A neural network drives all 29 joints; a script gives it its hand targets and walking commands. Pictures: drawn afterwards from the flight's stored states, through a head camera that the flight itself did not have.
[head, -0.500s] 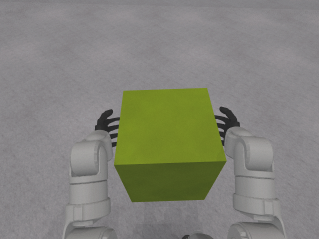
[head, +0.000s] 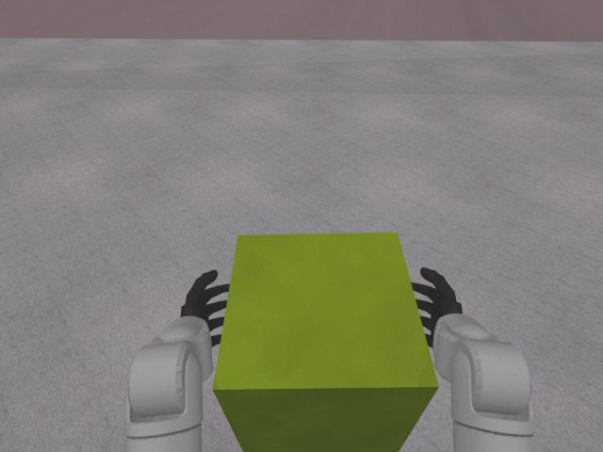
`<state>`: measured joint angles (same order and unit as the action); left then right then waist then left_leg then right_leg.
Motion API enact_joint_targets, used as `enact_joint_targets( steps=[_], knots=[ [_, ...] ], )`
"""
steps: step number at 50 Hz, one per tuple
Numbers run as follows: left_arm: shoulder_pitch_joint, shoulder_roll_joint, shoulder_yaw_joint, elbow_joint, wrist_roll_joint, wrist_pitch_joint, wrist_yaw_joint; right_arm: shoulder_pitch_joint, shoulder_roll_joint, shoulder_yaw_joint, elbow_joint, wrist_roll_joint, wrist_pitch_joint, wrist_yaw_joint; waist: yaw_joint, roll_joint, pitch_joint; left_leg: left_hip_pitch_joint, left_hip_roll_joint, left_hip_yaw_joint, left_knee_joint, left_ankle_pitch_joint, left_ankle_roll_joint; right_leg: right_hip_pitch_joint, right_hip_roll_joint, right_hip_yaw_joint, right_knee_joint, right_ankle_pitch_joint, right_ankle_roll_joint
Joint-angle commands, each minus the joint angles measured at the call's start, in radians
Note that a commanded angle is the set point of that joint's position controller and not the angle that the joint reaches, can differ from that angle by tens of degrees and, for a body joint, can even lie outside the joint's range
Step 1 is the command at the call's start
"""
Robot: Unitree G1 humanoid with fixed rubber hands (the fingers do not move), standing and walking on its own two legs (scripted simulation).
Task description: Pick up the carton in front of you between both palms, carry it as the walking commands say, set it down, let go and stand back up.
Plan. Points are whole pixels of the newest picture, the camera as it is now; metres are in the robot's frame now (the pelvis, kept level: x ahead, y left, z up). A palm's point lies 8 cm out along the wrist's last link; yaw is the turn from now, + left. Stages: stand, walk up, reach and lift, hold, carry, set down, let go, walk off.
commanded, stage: carry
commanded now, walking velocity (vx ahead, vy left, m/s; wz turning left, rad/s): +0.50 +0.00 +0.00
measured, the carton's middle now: (319, 349) +0.27 +0.00 +0.03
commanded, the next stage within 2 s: none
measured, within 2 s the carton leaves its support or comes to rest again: neither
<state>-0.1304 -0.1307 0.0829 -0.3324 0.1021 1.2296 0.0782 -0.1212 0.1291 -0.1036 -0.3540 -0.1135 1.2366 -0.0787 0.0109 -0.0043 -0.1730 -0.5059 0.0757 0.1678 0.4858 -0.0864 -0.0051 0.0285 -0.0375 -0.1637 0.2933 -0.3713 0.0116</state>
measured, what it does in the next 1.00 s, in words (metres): walks ahead: left foot, then right foot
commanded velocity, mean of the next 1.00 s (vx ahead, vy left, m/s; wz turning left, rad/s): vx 0.26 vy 0.00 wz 0.00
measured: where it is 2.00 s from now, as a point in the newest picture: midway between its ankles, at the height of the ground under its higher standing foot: (319, 404)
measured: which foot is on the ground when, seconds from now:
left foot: up 0.00-0.00, down 0.02-0.52, up 0.54-0.86, down 0.88-1.00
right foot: down 0.00-0.06, up 0.08-0.46, down 0.48-1.00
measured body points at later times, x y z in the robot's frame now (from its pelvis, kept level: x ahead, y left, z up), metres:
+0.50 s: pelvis +0.31 -0.02 -0.01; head +0.27 -0.03 +0.44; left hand +0.58 +0.12 +0.10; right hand +0.57 -0.18 +0.09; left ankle +0.15 +0.11 -0.73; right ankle +0.42 -0.12 -0.74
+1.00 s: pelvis +0.55 -0.02 +0.00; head +0.54 -0.01 +0.45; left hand +0.83 +0.13 +0.07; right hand +0.82 -0.17 +0.08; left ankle +0.61 +0.07 -0.74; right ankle +0.46 -0.13 -0.74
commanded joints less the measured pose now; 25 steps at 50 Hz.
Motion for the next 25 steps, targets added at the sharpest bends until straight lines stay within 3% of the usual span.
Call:
enact_joint_targets(
  steps=[1, 2, 3, 4, 5, 7, 8, 11, 14, 19, 22, 24, 25],
  knots=[
    [-0.44, -0.83, -0.665, -0.014, -0.364, 0.006, -0.243, -0.441, 0.832, 0.688, 0.018, 0.379, 0.004, 0.244, -0.011, -0.09, -0.094, 0.279, -0.069, 0.1, -0.06, -0.055, 0.02, -0.095, -0.153, 0.003, 0.169, 0.501, -0.069],
    [-0.441, -0.824, -0.666, -0.004, -0.361, 0.008, -0.242, -0.424, 0.829, 0.675, 0.04, 0.374, 0.004, 0.246, -0.029, -0.029, -0.152, 0.492, 0.003, -0.002, -0.056, -0.107, 0.032, -0.235, -0.126, -0.027, 0.348, 0.437, -0.034],
    [-0.474, -0.829, -0.685, -0.024, -0.372, 0.016, -0.242, -0.419, 0.82, 0.659, 0.069, 0.359, -0.004, 0.25, -0.042, 0.228, -0.216, 0.676, 0.258, -0.445, -0.17, -0.275, 0.146, -0.495, -0.024, -0.032, 0.644, 0.214, 0.02],
    [-0.503, -0.842, -0.693, -0.028, -0.378, 0.018, -0.245, -0.41, 0.847, 0.657, 0.087, 0.365, -0.011, 0.251, -0.041, 0.364, -0.223, 0.765, 0.351, -0.673, -0.266, -0.177, 0.224, -0.705, 0.043, 0.04, 0.814, -0.115, 0.019],
    [-0.517, -0.878, -0.702, -0.02, -0.386, 0.008, -0.25, -0.431, 0.877, 0.663, 0.061, 0.382, -0.019, 0.252, -0.036, 0.267, -0.214, 0.736, 0.352, -0.614, -0.243, -0.067, 0.227, -0.753, -0.008, 0.122, 0.926, -0.137, -0.008],
    [-0.531, -0.937, -0.711, -0.034, -0.404, -0.018, -0.256, -0.498, 0.947, 0.694, 0.011, 0.405, -0.039, 0.256, -0.033, 0.077, -0.211, 0.61, 0.313, -0.459, -0.242, -0.063, 0.178, -0.726, -0.086, 0.16, 0.907, -0.046, -0.031],
    [-0.529, -0.954, -0.717, -0.043, -0.403, -0.029, -0.256, -0.524, 0.968, 0.709, -0.014, 0.417, -0.048, 0.258, -0.027, 0.051, -0.198, 0.534, 0.289, -0.383, -0.274, -0.111, 0.147, -0.683, -0.109, 0.169, 0.831, 0.011, -0.033],
    [-0.504, -0.98, -0.724, -0.065, -0.398, -0.05, -0.243, -0.524, 0.965, 0.729, -0.056, 0.435, -0.061, 0.26, -0.022, 0.122, -0.184, 0.453, 0.244, -0.234, -0.34, -0.197, 0.133, -0.618, -0.096, 0.108, 0.648, 0.093, -0.011],
    [-0.459, -0.951, -0.719, -0.091, -0.379, -0.053, -0.228, -0.49, 0.927, 0.735, -0.086, 0.441, -0.059, 0.261, -0.026, 0.122, -0.152, 0.477, 0.227, -0.168, -0.362, -0.158, 0.142, -0.618, -0.089, 0.061, 0.439, 0.18, 0.013],
    [-0.429, -0.867, -0.702, -0.12, -0.372, -0.019, -0.221, -0.44, 0.842, 0.716, -0.102, 0.417, -0.029, 0.25, -0.036, 0.142, -0.088, 0.51, 0.188, -0.074, -0.321, -0.013, 0.112, -0.56, -0.053, -0.01, 0.245, 0.314, 0.004],
    [-0.429, -0.819, -0.683, -0.1, -0.373, 0.008, -0.226, -0.436, 0.8, 0.698, -0.074, 0.394, -0.006, 0.243, -0.033, 0.151, -0.055, 0.522, 0.181, -0.046, -0.245, 0.031, 0.084, -0.479, -0.042, -0.046, 0.171, 0.295, -0.011],
    [-0.427, -0.802, -0.663, -0.073, -0.372, 0.022, -0.23, -0.445, 0.786, 0.693, -0.057, 0.387, 0.009, 0.239, -0.014, 0.093, -0.096, 0.426, 0.12, 0.037, -0.01, 0.135, 0.043, -0.228, 0.01, -0.109, 0.138, 0.207, -0.027],
    [-0.414, -0.791, -0.651, -0.053, -0.368, 0.027, -0.232, -0.458, 0.768, 0.688, -0.054, 0.384, 0.017, 0.237, 0.009, 0.0, -0.144, 0.285, 0.09, 0.058, 0.207, 0.056, 0.003, -0.047, -0.096, 0.039, 0.105, 0.151, -0.04]
  ],
)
